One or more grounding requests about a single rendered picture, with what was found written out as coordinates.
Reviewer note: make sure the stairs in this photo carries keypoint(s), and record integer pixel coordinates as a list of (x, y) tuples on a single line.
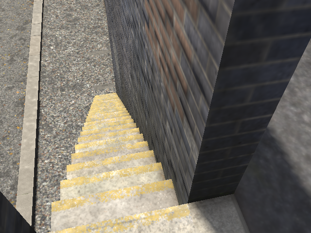
[(113, 173)]

